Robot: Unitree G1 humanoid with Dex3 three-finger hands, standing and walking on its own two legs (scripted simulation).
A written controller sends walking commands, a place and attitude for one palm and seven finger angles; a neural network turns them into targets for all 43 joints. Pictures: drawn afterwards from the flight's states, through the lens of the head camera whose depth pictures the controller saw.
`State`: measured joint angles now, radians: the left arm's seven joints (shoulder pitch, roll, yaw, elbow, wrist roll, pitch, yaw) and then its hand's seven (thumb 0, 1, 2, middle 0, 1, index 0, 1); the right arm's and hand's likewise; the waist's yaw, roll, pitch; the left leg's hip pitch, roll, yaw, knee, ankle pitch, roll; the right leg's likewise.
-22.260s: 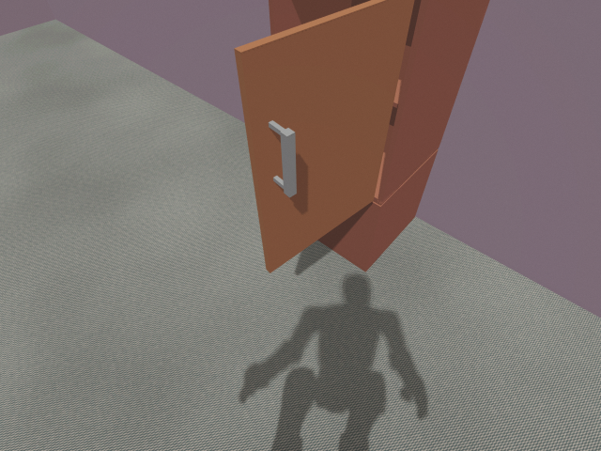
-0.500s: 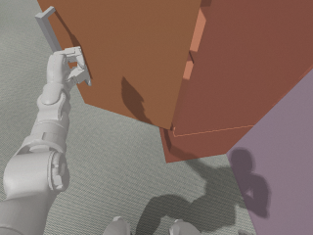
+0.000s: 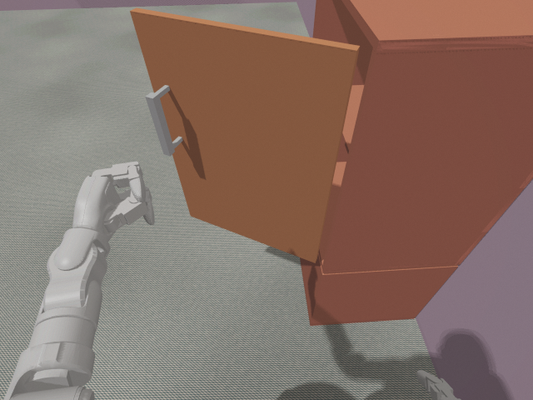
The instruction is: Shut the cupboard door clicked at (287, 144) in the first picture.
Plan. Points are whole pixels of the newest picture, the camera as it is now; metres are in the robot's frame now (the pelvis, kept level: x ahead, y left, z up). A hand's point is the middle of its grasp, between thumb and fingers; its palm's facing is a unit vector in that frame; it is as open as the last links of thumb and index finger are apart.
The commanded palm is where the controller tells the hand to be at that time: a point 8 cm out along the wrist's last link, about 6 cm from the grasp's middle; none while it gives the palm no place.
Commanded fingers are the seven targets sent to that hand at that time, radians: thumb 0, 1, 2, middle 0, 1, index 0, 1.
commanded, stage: draw the hand back to the body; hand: left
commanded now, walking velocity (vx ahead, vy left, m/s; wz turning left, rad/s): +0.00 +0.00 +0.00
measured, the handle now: (166, 121) +0.66 +0.24 +0.06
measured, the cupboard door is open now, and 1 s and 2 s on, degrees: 62 62 62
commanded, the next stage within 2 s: step back with the hand held close in 1.04 s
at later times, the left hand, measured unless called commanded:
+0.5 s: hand (45, 255) +0.25 +0.26 +0.17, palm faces +0.39 -0.86 -0.33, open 4.9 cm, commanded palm +0.20 +0.29 +0.19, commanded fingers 0.00 0.90 0.90 -0.39 -0.51 -0.39 -0.51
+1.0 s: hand (31, 279) +0.21 +0.25 +0.18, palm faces +0.45 -0.80 -0.39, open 7.4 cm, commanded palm +0.17 +0.29 +0.20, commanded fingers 0.00 0.90 0.90 -0.20 -0.30 -0.20 -0.30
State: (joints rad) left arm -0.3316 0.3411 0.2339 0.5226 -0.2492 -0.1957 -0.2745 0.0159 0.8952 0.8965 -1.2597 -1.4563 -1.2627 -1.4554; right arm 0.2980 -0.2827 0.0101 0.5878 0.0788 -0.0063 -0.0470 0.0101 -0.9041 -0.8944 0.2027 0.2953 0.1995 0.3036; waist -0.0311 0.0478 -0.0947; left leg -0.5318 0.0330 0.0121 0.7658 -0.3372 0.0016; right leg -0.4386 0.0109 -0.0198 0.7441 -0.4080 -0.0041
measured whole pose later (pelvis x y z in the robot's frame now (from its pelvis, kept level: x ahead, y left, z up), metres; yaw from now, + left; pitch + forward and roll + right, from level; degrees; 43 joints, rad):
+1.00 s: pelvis +0.03 -0.01 +0.03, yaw +1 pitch -3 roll +1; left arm 0.46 0.33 0.32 -0.35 -0.09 -0.04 0.09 0.02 0.89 0.90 -0.21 -0.31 -0.22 -0.31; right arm 0.19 -0.23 0.02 0.64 0.02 -0.08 -0.09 0.01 -0.90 -0.89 0.20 0.30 0.20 0.30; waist 0.07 0.07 -0.01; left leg -0.13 0.02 0.01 0.41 -0.22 -0.01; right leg -0.04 0.00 -0.03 0.41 -0.30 -0.02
